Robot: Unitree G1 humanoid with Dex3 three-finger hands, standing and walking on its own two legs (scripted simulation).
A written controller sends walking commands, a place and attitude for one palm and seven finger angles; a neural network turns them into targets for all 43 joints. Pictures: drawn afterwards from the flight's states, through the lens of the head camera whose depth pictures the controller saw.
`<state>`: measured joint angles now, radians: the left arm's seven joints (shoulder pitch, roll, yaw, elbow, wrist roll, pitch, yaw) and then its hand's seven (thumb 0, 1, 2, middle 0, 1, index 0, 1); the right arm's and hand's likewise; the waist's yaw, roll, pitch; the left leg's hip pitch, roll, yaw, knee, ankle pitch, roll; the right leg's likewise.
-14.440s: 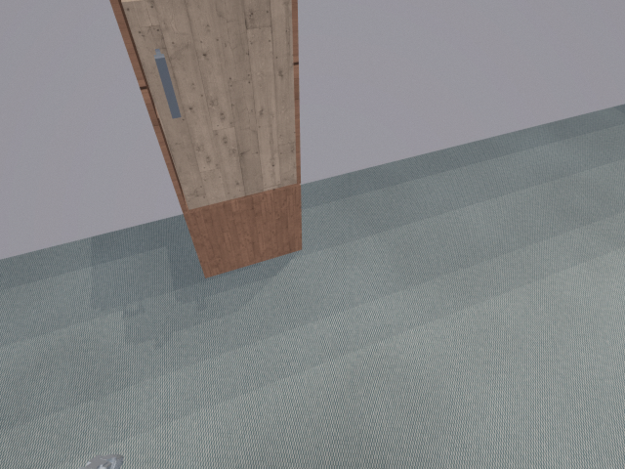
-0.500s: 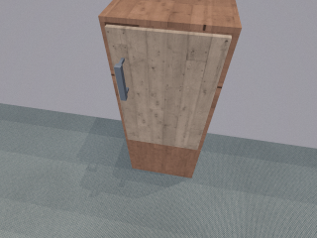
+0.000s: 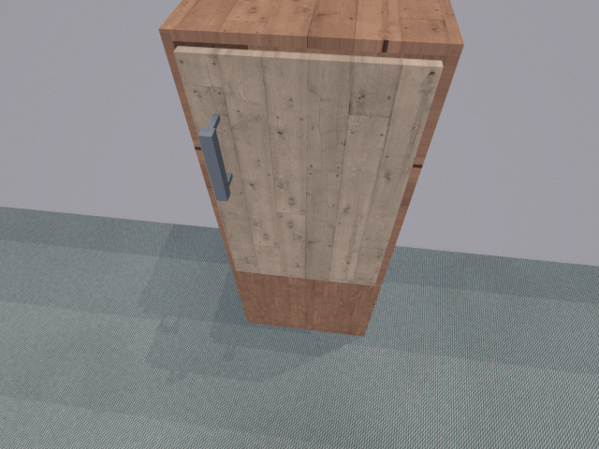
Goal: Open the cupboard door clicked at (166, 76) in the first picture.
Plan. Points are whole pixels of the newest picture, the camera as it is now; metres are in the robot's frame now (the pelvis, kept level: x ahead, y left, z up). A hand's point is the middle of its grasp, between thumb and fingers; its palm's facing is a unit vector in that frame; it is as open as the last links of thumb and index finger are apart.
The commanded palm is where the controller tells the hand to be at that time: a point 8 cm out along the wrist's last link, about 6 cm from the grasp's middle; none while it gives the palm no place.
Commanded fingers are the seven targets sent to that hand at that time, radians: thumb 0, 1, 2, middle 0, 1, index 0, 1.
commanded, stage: come to a stop and stand still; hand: left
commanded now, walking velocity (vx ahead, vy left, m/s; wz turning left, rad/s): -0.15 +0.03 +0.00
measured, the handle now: (219, 159) +0.54 +0.17 +0.06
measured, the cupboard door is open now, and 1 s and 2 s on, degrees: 0 0 0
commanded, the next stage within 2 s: look again from close up in 0.68 s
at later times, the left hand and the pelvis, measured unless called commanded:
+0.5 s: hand out of the picture +0.02 +0.20 -0.16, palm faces -0.02 -0.97 -0.24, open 7.3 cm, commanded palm none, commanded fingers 0.00 0.90 0.90 -0.20 -0.30 -0.20 -0.30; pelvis -0.02 +0.02 +0.00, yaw -1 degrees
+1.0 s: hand out of the picture +0.00 +0.20 -0.16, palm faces -0.03 -0.98 -0.22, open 7.4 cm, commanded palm none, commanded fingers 0.00 0.90 0.90 -0.20 -0.30 -0.20 -0.30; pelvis -0.02 +0.02 +0.01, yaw -2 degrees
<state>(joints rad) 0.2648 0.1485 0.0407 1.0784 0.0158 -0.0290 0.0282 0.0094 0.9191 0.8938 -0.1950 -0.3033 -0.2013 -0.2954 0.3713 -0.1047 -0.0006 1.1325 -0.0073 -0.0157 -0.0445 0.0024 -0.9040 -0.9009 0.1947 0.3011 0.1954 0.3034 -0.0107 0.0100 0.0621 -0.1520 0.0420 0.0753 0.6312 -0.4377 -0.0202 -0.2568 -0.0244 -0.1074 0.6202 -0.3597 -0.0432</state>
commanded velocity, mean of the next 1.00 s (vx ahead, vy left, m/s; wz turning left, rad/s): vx -0.02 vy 0.00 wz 0.00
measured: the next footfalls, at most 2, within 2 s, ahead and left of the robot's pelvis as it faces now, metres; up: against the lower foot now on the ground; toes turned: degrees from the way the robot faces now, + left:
none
